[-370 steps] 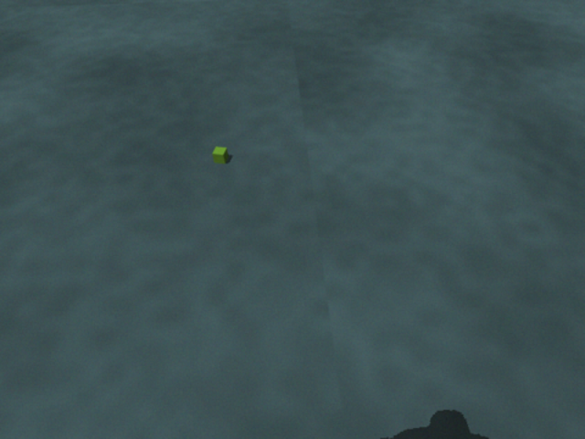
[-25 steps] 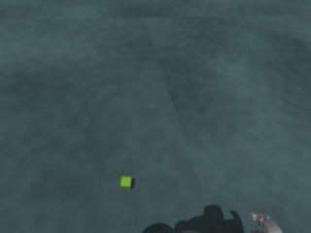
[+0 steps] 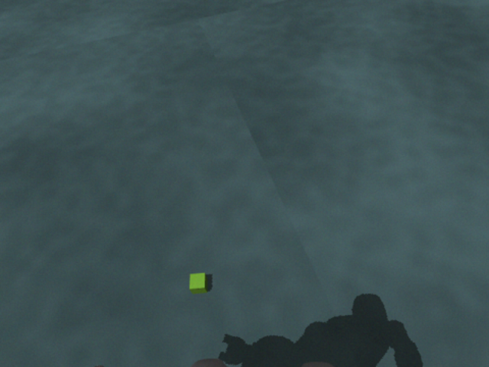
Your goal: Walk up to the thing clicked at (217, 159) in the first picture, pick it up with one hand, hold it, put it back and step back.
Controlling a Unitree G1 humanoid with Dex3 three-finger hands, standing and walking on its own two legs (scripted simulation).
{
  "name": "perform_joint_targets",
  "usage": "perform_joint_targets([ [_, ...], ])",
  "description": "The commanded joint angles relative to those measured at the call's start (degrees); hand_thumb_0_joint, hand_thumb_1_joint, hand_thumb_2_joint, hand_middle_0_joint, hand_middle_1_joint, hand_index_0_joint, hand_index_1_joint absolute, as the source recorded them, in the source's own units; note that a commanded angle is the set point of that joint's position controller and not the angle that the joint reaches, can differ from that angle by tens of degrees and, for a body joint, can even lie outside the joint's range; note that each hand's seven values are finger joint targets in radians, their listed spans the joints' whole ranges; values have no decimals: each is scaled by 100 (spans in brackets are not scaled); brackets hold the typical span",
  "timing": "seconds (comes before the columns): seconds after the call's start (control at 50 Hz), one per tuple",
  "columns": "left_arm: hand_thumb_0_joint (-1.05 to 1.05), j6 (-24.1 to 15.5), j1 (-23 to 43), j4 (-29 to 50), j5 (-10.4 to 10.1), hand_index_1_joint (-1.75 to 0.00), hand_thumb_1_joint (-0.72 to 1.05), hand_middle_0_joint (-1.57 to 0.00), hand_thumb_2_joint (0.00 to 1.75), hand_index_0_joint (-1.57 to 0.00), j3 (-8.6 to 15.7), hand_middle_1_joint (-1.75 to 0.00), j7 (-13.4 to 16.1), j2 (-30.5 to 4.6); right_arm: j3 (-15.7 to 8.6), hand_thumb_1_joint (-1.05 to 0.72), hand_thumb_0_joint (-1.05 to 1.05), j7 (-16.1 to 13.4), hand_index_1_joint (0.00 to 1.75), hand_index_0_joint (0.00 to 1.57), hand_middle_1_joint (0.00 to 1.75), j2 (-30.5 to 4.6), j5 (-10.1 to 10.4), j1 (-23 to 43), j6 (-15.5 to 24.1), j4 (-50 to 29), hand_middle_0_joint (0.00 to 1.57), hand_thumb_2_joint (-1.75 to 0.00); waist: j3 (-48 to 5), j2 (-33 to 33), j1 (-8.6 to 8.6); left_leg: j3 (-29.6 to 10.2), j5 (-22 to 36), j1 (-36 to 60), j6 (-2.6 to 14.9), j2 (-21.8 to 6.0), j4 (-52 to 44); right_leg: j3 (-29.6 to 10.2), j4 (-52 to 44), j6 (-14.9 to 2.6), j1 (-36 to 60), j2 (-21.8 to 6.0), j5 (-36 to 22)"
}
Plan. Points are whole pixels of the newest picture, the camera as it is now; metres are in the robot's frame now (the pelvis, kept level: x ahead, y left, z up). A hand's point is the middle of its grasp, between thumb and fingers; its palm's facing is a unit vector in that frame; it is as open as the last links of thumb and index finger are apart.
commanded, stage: walk up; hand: left
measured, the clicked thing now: (198, 283) +0.51 +0.26 -0.73
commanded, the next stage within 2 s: stand in 2.00 s
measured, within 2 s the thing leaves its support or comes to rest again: neither
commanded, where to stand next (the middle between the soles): +0.08 +0.03 m, yaw +3 degrees
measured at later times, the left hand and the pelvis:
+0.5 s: hand out of the picture +0.12 +0.27 -0.13, palm faces -0.01 -0.92 -0.40, open 7.4 cm; pelvis +0.03 +0.01 +0.00, yaw +2 degrees
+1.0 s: hand out of the picture +0.10 +0.34 -0.16, palm faces +0.00 -0.96 -0.29, open 7.4 cm; pelvis +0.07 +0.07 +0.01, yaw +0 degrees
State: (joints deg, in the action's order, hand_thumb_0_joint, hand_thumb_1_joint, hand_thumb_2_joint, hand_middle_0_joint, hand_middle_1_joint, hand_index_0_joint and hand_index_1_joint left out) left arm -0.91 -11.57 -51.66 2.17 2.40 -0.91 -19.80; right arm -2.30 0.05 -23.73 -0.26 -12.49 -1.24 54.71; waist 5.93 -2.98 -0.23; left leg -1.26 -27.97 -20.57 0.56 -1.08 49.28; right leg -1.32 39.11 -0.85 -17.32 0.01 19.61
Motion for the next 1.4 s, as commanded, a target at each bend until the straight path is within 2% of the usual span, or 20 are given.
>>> perform_joint_targets([
  [0.0,0,-170,-296,352,-58,-30,90,-20,90,-20,536,-30,106,-1860,-220,-90,0,4,30,20,30,-1011,-114,208,309,-465,20,-90,-513,1533,365,153,-274,-579,9,57,-890,-1874,-1599,-1177,1022,-1451,-269],
  [0.08,0,-115,244,519,-175,-30,90,-20,90,-20,342,-30,72,-1544,-347,-90,0,10,30,20,30,-1052,-188,-527,440,-191,20,-90,-627,613,-199,-38,796,1344,296,83,-2683,-1047,-659,-671,-296,-1076,-166],
  [0.12,0,-132,442,611,-216,-30,90,-20,90,-20,222,-30,114,-1143,-550,-90,0,27,30,20,30,-1851,-245,-616,472,-303,20,-90,-299,-978,-324,-3057,-421,1997,1115,-1782,-3737,233,1133,-74,-2198,244,1164],
  [0.16,0,-226,351,473,-147,-30,90,-20,90,-20,339,-30,138,-1638,-557,-90,0,61,30,20,30,-1742,-157,-463,451,-393,20,-90,182,-335,-196,-2850,361,1236,1724,-2050,-3405,-221,1417,-113,-1765,-218,1319],
  [0.3,0,-298,-56,125,-237,-30,90,-20,90,-20,232,-30,138,-1084,-256,-90,0,-15,30,20,30,-1107,-10,103,347,-574,20,-90,-553,-692,140,-292,4539,1084,691,-779,-1828,487,-902,-74,282,30,-836],
  [0.34,0,-297,-207,-9,-200,-30,90,-20,90,-20,298,-30,238,-1348,-184,-90,0,-31,30,20,30,-831,138,139,229,-621,20,-90,-897,-257,265,-42,3954,582,337,-460,-1165,113,-1241,-245,1229,-193,-2209],
  [0.38,0,-290,-152,47,-184,-30,90,-20,90,-20,385,-30,312,-1845,-112,-90,0,-55,30,20,30,-663,174,-61,144,-677,20,-90,-1168,701,206,-106,1297,-213,8,165,-219,-1837,-1565,-863,1621,-1811,-3429],
  [0.4,0,-249,141,115,-197,-30,90,-20,90,-20,370,-30,316,-2041,-219,-90,0,-103,30,20,30,-882,116,-120,-3,-583,20,-90,-1012,899,151,-398,-632,67,92,228,565,-2318,-1833,-1440,754,-2392,-2939],
  [0.42,0,-302,-432,163,-106,-30,90,-20,90,-20,504,-30,156,-2234,-359,-90,0,14,30,20,30,-1138,-35,-571,124,-694,20,-90,-1140,1141,139,-249,-1208,-281,317,73,841,-2737,-2148,-1606,1023,-2252,978],
  [0.46,0,-301,-188,197,-40,-30,90,-20,90,-20,499,-30,80,-2148,-448,-90,0,170,30,20,30,-1453,-57,-498,184,-486,20,-90,-602,1378,182,-360,-624,-978,280,-45,785,-2670,-2728,-1292,956,-1958,3411],
  [0.58,0,-242,6,371,-14,-30,90,-20,90,-20,494,-30,-28,-1848,-326,-90,0,259,30,20,30,-976,-87,-504,368,-414,20,-90,-253,1575,190,313,220,-243,-24,33,-601,-1096,-2432,-1105,242,-1235,1120],
  [0.68,0,51,477,449,-103,-30,90,-20,90,-20,339,-30,-79,-1499,-347,-90,0,57,30,20,30,-830,-128,-1100,490,-20,20,-90,-393,1147,-233,611,1531,1549,-107,312,-2187,-481,-1315,-719,-1083,-795,1566],
  [0.7,0,118,404,442,-151,-30,90,-20,90,-20,220,-30,-69,-1134,-398,-90,0,-33,30,20,30,-1037,-178,-1233,533,52,20,-90,-381,380,-306,118,1240,1856,-125,54,-2555,-283,-498,-508,-1557,-531,1683],
  [0.72,0,150,232,471,-225,-30,90,-20,90,-20,91,-30,-44,-781,-447,-90,0,-102,30,20,30,-1496,-275,-1119,585,-58,20,-90,-306,-800,-264,-2033,-278,1377,115,-1305,-3621,-234,631,-199,-1787,101,1091],
  [0.76,0,216,-58,95,-243,-30,90,-20,90,-20,241,-30,39,-1488,-430,-90,0,-142,30,20,30,-1857,-134,33,586,-411,20,-90,235,-327,-14,-2818,-1941,-245,787,-2049,-4185,-794,1183,-90,-1037,-271,779],
  [1.0,0,273,137,-243,-234,-30,90,-20,90,-20,174,-30,23,-1268,-362,-90,0,-297,30,20,30,-1287,-46,-329,639,-193,20,-90,-603,-711,-87,-484,5123,1969,476,-1350,-2538,-438,583,16,-829,-155,189],
  [1.14,0,192,115,-448,-150,-30,90,-20,90,-20,163,-30,1,-1174,-292,-90,0,-220,30,20,30,-1327,7,260,461,-334,20,-90,-717,-354,122,-258,3530,847,609,-1170,-2066,123,-1279,-150,823,-164,-670],
  [1.18,0,81,-5,-489,-53,-30,90,-20,90,-20,315,-30,38,-1611,-183,-90,0,-206,30,20,30,-1019,90,158,450,-357,20,-90,-1145,685,179,50,2818,255,201,-720,-1297,-928,-1557,-477,1804,-895,-2251],
  [1.22,0,98,619,-274,-115,-30,90,-20,90,-20,294,-30,5,-1829,-124,-90,0,-226,30,20,30,-838,99,121,417,-190,20,-90,-863,1419,47,442,249,684,12,81,-1159,-1637,-1773,-1125,639,-1535,-1066],
  [1.38,0,130,1096,-213,-119,-30,90,-20,90,-20,254,-30,-68,-1448,-109,-90,0,-158,30,20,30,-1151,-83,177,524,227,20,-90,-317,1000,24,-142,1452,715,196,-465,-2403,-725,-1907,-311,379,-718,-41],
])
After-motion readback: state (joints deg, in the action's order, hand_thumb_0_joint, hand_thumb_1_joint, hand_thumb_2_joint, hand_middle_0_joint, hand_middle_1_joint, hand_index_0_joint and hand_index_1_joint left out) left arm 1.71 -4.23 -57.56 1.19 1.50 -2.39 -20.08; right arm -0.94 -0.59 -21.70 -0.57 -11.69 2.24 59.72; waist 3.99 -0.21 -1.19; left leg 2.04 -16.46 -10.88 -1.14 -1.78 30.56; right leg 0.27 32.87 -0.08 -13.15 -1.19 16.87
